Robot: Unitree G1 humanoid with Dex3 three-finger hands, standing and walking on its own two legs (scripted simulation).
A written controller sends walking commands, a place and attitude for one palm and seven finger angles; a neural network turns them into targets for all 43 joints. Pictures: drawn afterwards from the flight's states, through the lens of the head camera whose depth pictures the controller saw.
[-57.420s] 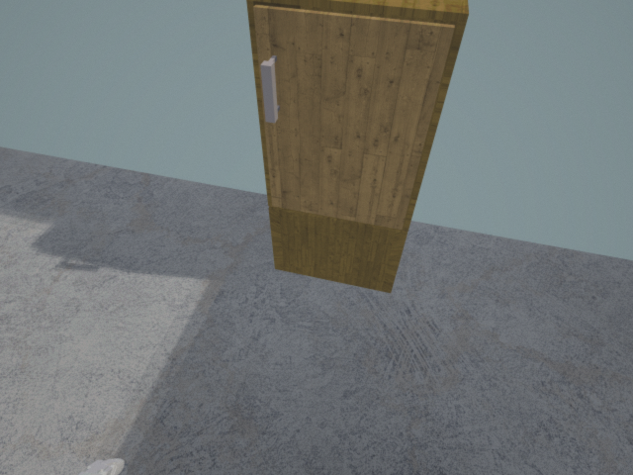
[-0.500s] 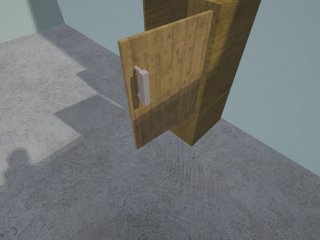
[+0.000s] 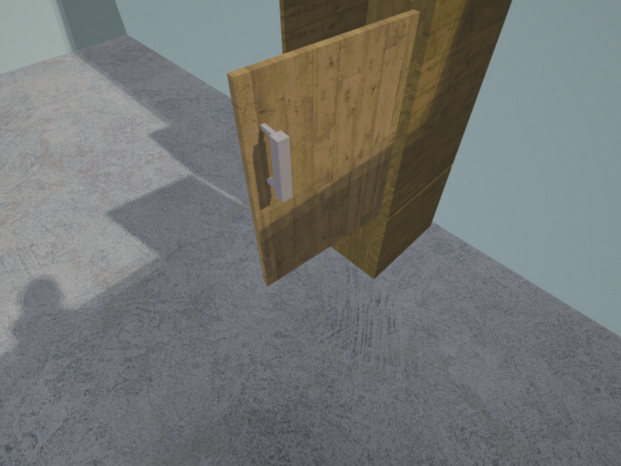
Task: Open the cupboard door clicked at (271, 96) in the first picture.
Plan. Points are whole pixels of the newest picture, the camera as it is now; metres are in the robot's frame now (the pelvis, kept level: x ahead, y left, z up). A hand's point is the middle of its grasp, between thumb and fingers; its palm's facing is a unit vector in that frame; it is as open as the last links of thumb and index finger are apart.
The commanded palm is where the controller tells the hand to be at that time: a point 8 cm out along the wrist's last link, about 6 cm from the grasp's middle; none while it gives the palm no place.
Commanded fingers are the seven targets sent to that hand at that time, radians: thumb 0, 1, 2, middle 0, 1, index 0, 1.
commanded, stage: look to check the result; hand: left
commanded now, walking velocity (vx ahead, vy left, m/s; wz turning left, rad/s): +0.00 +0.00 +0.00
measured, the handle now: (275, 162) +0.62 +0.10 +0.02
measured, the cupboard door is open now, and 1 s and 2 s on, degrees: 83 83 83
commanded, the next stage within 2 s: stand and wait in 0.30 s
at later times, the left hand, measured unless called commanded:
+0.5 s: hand out of the picture +0.04 +0.19 -0.17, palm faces +0.03 -0.97 -0.26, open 7.4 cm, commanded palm none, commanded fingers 0.00 0.90 0.90 -0.20 -0.30 -0.20 -0.30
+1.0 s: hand out of the picture +0.07 +0.20 -0.16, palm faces +0.01 -0.95 -0.30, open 7.4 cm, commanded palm none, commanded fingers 0.00 0.90 0.90 -0.20 -0.30 -0.20 -0.30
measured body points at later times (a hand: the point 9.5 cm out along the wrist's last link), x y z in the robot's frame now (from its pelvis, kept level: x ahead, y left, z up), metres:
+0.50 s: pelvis +0.01 -0.01 +0.00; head +0.03 -0.02 +0.45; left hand +0.04 +0.24 -0.15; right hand +0.04 -0.26 -0.16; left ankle +0.02 +0.12 -0.74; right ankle +0.00 -0.10 -0.74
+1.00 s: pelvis +0.02 -0.02 +0.00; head +0.04 -0.03 +0.45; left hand +0.07 +0.25 -0.14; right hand +0.08 -0.28 -0.15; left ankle +0.02 +0.12 -0.74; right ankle +0.00 -0.10 -0.74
